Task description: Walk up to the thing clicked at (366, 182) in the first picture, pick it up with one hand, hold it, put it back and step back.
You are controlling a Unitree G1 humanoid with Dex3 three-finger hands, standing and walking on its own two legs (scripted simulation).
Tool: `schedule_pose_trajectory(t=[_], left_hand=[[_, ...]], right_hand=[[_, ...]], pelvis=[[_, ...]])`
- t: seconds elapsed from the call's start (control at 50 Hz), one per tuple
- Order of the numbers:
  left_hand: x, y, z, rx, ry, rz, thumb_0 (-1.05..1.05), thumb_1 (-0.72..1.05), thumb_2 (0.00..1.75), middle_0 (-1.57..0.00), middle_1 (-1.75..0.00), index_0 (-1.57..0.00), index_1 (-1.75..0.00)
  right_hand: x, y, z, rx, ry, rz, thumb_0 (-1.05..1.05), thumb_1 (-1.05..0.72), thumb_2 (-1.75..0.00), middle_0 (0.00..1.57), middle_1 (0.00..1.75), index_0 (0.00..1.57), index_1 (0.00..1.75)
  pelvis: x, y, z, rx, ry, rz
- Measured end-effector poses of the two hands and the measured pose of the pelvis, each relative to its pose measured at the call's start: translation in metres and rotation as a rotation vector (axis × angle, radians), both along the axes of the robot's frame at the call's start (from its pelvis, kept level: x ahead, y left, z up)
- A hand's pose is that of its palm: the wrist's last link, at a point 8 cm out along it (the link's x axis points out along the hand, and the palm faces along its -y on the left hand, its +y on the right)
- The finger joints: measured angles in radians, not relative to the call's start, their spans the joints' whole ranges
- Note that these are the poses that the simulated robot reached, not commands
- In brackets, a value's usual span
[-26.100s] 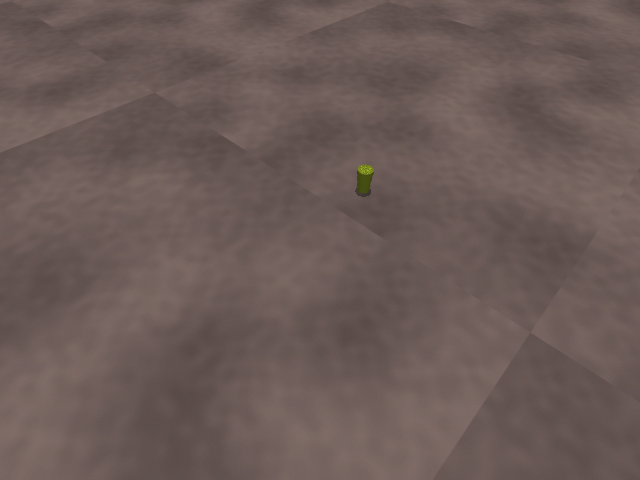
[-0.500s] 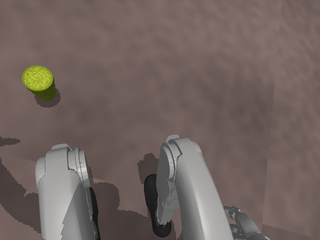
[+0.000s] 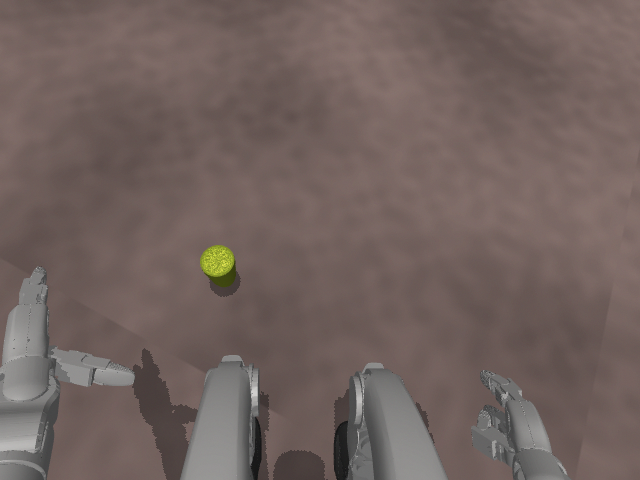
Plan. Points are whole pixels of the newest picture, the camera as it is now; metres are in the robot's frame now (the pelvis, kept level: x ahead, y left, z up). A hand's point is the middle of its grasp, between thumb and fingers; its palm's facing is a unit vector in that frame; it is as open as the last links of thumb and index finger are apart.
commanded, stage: home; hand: left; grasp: from the side
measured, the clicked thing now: (221, 269) +0.52 +0.21 -0.50
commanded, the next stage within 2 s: none
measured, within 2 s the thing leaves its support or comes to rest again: neither
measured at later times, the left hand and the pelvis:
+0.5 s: hand (65, 393) +0.22 +0.21 +0.09, palm faces +0.15 -0.93 -0.34, open 17.3 cm; pelvis +0.05 +0.01 +0.15, yaw +3 degrees
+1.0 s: hand (64, 417) +0.21 +0.20 +0.11, palm faces +0.16 -0.94 -0.29, open 17.4 cm; pelvis +0.05 +0.01 +0.16, yaw +4 degrees
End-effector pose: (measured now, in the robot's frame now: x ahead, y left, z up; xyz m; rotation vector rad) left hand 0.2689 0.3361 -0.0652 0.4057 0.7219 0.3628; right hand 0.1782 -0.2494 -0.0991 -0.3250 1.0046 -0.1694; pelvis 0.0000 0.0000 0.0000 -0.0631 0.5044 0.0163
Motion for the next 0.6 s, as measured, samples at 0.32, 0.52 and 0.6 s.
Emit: schedule_pose_trajectory(t=[0.32,0.52,0.6], left_hand=[[-0.043,-0.058,0.121,-0.130,0.048,0.011,-0.01,-0.52,0.06,-0.06,-0.06,-0.06,-0.06],[-0.072,-0.083,0.188,-0.158,-0.001,-0.038,-0.01,-0.51,0.07,-0.06,-0.06,-0.06,-0.06],[-0.080,-0.090,0.201,-0.176,-0.026,-0.042,-0.01,-0.51,0.07,-0.06,-0.06,-0.06,-0.06]], right_hand=[[-0.005,0.008,0.135,-0.004,-0.122,-0.076,0.00,-0.89,-0.90,0.20,0.31,0.21,0.30],[0.017,0.029,0.179,0.042,-0.283,-0.068,0.01,-0.89,-0.90,0.20,0.31,0.21,0.30],[0.031,0.036,0.190,0.056,-0.338,-0.040,0.01,-0.89,-0.90,0.20,0.31,0.21,0.30]], pelvis=[[0.036,0.005,0.116,0.020,-0.214,0.034],[0.049,0.013,0.151,0.031,-0.324,0.040],[0.050,0.013,0.157,0.036,-0.349,0.042]])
